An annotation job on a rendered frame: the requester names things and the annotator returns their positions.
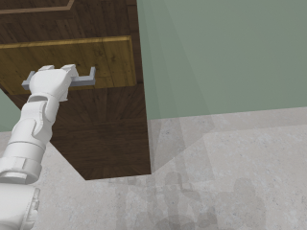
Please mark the handle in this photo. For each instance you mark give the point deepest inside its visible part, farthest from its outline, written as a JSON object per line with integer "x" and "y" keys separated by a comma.
{"x": 76, "y": 81}
{"x": 36, "y": 14}

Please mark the left robot upper arm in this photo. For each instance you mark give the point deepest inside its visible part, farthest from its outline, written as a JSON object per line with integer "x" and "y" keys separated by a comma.
{"x": 18, "y": 206}

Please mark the robot left hand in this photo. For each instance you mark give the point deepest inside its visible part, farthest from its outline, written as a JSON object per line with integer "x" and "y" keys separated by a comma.
{"x": 54, "y": 82}

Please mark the cabinet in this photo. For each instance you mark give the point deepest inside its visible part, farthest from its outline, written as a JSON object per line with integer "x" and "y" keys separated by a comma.
{"x": 101, "y": 132}

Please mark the left robot forearm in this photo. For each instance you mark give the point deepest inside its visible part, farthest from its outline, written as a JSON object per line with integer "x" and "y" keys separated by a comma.
{"x": 21, "y": 161}

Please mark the drawer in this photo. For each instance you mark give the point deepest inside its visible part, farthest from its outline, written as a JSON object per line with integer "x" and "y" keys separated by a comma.
{"x": 112, "y": 57}

